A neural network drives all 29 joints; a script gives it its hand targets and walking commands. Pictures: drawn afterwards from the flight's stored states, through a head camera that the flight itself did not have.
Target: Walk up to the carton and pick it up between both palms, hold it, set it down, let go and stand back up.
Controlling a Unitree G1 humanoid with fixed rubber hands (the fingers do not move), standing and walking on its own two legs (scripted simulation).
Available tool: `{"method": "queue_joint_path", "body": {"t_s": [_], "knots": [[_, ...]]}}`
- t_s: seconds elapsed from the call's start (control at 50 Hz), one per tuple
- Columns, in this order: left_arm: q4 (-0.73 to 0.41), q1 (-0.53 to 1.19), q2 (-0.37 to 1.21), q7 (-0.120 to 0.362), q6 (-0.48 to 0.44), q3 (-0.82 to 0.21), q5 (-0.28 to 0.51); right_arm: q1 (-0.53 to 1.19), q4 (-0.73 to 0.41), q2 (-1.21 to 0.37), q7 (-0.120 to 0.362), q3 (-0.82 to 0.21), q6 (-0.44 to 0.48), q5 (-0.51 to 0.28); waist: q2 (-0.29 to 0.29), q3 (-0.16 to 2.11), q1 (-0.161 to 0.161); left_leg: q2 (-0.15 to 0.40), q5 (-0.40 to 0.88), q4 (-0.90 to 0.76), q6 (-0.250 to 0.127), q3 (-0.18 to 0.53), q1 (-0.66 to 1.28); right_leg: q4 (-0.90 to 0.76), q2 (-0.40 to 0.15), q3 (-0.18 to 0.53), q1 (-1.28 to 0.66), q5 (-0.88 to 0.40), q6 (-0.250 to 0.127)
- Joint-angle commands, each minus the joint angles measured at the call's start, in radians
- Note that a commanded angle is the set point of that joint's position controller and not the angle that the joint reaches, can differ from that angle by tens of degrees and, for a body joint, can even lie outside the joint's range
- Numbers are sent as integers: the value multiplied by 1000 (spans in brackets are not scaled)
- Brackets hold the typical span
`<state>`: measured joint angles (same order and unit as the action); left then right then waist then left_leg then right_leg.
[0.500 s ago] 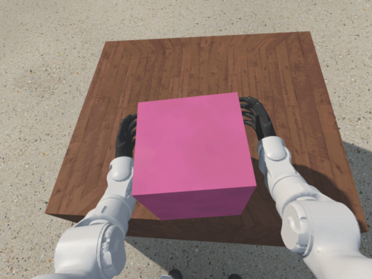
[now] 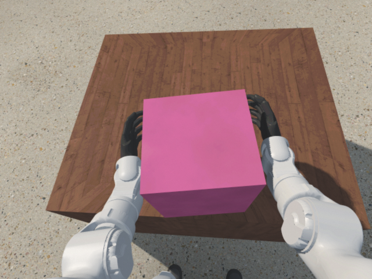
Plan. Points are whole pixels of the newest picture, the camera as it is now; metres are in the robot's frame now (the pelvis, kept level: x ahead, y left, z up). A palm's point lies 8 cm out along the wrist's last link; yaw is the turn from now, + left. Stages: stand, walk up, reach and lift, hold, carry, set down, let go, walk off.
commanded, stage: reach and lift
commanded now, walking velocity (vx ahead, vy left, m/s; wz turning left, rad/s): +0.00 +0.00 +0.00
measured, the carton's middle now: (199, 161) +0.38 +0.05 -0.06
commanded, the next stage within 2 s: none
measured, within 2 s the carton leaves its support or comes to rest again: neither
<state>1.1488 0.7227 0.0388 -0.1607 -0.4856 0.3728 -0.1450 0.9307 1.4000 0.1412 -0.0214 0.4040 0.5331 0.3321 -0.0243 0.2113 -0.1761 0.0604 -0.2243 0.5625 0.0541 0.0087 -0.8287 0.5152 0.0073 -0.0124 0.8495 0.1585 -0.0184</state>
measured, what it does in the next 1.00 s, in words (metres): stands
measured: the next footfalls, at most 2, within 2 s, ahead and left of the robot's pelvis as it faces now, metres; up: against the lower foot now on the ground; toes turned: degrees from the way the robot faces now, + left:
none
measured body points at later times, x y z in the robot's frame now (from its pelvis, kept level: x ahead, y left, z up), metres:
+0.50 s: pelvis +0.00 +0.00 +0.00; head +0.14 -0.02 +0.43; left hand +0.39 +0.21 -0.01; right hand +0.47 -0.09 -0.01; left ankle -0.01 +0.15 -0.72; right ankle +0.02 -0.12 -0.72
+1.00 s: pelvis +0.00 +0.00 +0.00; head +0.14 -0.02 +0.43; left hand +0.39 +0.21 -0.01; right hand +0.47 -0.09 -0.01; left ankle -0.01 +0.15 -0.72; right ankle +0.02 -0.12 -0.72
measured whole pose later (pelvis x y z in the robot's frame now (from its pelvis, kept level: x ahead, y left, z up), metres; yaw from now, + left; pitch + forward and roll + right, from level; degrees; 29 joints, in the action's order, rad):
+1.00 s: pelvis +0.00 +0.00 +0.00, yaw +0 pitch +28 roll -1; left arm 1.15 0.72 0.04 -0.16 -0.50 0.38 -0.16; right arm 0.94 1.45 0.14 -0.06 0.44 0.59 0.36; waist -0.02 0.21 -0.18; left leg 0.06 -0.23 0.56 0.05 0.01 -0.83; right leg 0.52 0.01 -0.01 0.85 0.16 -0.02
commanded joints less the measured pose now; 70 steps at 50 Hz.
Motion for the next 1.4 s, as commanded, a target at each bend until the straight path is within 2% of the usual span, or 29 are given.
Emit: {"method": "queue_joint_path", "body": {"t_s": [0.0,0.02,0.04,0.08,0.1,0.12,0.28,0.3,0.32,0.34,0.38,0.4,0.42,0.44,0.5,0.54,0.68,0.7,0.72,0.76,0.84,0.92,0.94,1.0,1.06,1.22,1.28,1.36,1.38], "knots": [[-81,367,464,89,-37,-100,-134,368,64,-491,115,-111,27,134,123,510,24,-45,369,-33,10,-147,260,-24,56,-57,-515,-166,-15],[-79,355,463,89,-40,-84,-151,352,66,-518,116,-123,24,135,117,503,0,-53,351,-38,3,-154,245,-16,51,-51,-535,-170,-7],[-88,373,458,88,-35,-90,-155,348,69,-500,110,-107,22,142,120,499,28,-47,360,-38,7,-145,277,-22,55,-60,-520,-158,-11],[-79,377,453,86,-36,-74,-150,363,87,-496,113,-128,19,136,141,507,1,-49,371,-37,7,-146,259,-12,56,-61,-535,-157,-9],[-98,391,461,84,-40,-106,-134,362,92,-506,113,-111,21,135,117,516,23,-52,360,-30,10,-145,266,-10,52,-55,-505,-163,-15],[-80,372,459,89,-38,-90,-138,363,82,-511,116,-129,22,129,124,512,-3,-49,369,-26,5,-146,255,-10,50,-53,-508,-170,-11],[-60,406,459,89,-39,-87,-130,364,115,-527,112,-123,21,136,160,501,17,-46,303,-29,-8,-145,212,3,53,-57,-505,-118,-1],[-58,381,466,89,-38,-93,-142,351,107,-518,113,-117,22,136,129,505,13,-51,323,-34,-2,-147,224,-7,51,-60,-503,-131,-4],[-68,396,463,86,-33,-96,-136,367,114,-511,110,-103,18,136,146,492,30,-50,337,-30,2,-141,233,-14,57,-62,-499,-130,-9],[-73,392,457,88,-39,-102,-132,375,109,-521,109,-119,24,139,144,505,8,-52,343,-22,-1,-145,224,2,54,-53,-499,-140,-4],[-78,380,476,85,-42,-113,-132,350,116,-502,105,-100,32,161,140,517,39,-53,376,-28,14,-138,239,-10,60,-71,-503,-175,-9],[-64,372,471,90,-41,-103,-145,340,143,-520,106,-111,29,148,126,495,18,-52,364,-22,8,-144,249,-12,55,-60,-499,-168,-7],[-64,369,479,89,-41,-115,-135,325,129,-508,105,-101,32,153,122,503,41,-46,366,-23,12,-135,256,-11,63,-68,-478,-157,-7],[-74,368,488,90,-38,-115,-137,323,140,-525,105,-115,33,147,108,503,19,-47,384,-23,14,-133,268,-14,59,-61,-489,-164,-7],[-35,374,468,90,-40,-85,-157,333,139,-519,104,-103,29,160,153,475,21,-50,312,-33,-4,-144,211,-17,55,-59,-502,-116,4],[-46,387,482,91,-40,-111,-138,336,155,-521,102,-115,26,160,154,476,43,-51,302,-31,-4,-135,199,-9,54,-61,-499,-125,-6],[-47,395,470,89,-37,-106,-138,341,164,-515,99,-90,33,166,153,464,37,-50,289,-33,0,-139,209,-22,66,-60,-481,-105,-2],[-46,397,490,86,-41,-127,-141,331,175,-526,102,-89,35,172,122,471,44,-49,298,-29,6,-143,221,-18,61,-70,-462,-92,-6],[-61,411,486,84,-36,-121,-135,343,162,-540,100,-102,33,156,131,476,27,-47,287,-28,3,-138,235,-18,62,-68,-458,-74,-2],[-53,412,493,84,-46,-139,-115,349,175,-534,96,-104,42,164,138,495,42,-45,308,-19,9,-138,227,-9,64,-71,-456,-103,-6],[-32,379,490,87,-44,-123,-139,344,163,-527,96,-115,44,150,131,462,26,-49,302,-20,3,-135,220,-14,66,-64,-459,-101,-5],[-43,410,504,90,-56,-154,-122,351,180,-523,86,-114,61,162,133,479,63,-49,301,-23,8,-130,218,-15,68,-70,-454,-141,-2],[-54,411,502,90,-63,-159,-130,358,165,-542,86,-129,72,161,123,507,42,-50,310,-25,7,-133,220,-16,65,-70,-468,-154,-1],[-45,411,520,90,-80,-166,-128,342,196,-548,77,-168,92,155,121,523,37,-49,355,-10,18,-135,221,-2,70,-63,-487,-214,-3],[-53,442,521,97,-99,-169,-125,356,191,-534,69,-175,120,170,137,543,69,-50,369,-10,18,-124,228,-12,73,-77,-503,-244,8],[-22,401,546,91,-126,-183,-135,391,198,-546,60,-199,169,170,121,566,43,-47,409,-15,23,-128,239,-21,80,-82,-474,-296,3],[-54,400,559,87,-128,-214,-132,360,232,-527,54,-210,183,162,73,593,64,-43,473,0,44,-114,330,-36,92,-93,-432,-293,-11],[-30,386,549,81,-142,-215,-125,366,267,-535,50,-238,200,138,85,578,45,-41,495,17,39,-117,325,-36,96,-95,-408,-300,-19],[-34,383,559,84,-144,-224,-114,368,247,-525,45,-237,208,150,100,596,59,-42,506,18,43,-115,335,-34,99,-97,-413,-333,-15]]}}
